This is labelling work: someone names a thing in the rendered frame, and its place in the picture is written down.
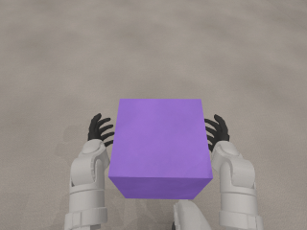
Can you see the robot right hand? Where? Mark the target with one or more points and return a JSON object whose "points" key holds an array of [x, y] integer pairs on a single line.
{"points": [[220, 134]]}

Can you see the left robot forearm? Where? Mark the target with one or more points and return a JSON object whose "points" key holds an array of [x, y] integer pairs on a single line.
{"points": [[87, 209]]}

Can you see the carton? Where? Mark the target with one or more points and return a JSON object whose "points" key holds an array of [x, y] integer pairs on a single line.
{"points": [[160, 149]]}

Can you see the robot left hand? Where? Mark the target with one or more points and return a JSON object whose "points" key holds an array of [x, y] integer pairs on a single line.
{"points": [[95, 131]]}

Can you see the robot right thigh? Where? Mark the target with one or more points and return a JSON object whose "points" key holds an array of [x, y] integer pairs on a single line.
{"points": [[188, 216]]}

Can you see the right robot forearm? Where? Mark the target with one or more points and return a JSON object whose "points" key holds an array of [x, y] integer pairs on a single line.
{"points": [[239, 207]]}

